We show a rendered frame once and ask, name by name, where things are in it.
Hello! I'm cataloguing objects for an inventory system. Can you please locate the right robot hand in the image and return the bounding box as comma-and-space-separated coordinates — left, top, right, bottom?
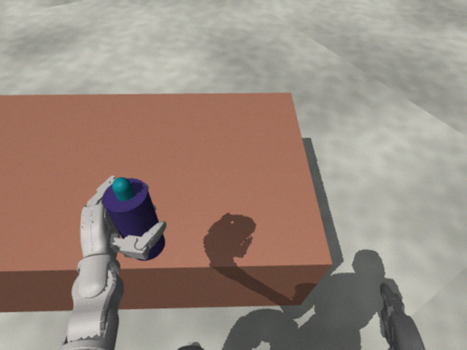
380, 283, 425, 350

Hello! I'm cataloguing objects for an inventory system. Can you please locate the left robot hand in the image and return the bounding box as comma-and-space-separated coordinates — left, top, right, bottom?
80, 176, 166, 260

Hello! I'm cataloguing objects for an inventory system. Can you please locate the left robot arm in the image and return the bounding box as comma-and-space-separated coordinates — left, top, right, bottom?
60, 254, 124, 350

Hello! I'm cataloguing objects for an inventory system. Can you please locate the bottle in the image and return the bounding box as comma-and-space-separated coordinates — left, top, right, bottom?
102, 177, 165, 261

